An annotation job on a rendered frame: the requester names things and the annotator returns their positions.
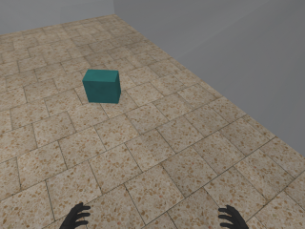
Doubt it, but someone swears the carton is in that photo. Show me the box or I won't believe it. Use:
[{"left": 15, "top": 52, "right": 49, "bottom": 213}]
[{"left": 82, "top": 69, "right": 121, "bottom": 104}]

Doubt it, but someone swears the right robot hand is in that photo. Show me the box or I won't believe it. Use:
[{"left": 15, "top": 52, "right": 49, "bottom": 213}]
[{"left": 218, "top": 204, "right": 249, "bottom": 229}]

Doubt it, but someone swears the left robot hand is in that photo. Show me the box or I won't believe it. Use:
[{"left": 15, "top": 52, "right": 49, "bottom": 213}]
[{"left": 59, "top": 202, "right": 91, "bottom": 229}]

